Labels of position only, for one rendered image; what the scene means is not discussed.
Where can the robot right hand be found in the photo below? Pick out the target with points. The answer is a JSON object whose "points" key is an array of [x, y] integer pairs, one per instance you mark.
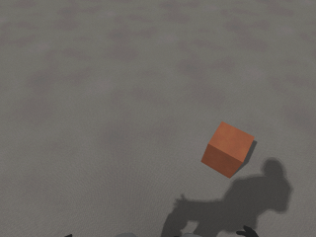
{"points": [[249, 232]]}

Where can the carton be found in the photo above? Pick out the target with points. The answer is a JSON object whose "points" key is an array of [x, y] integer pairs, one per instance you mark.
{"points": [[227, 149]]}

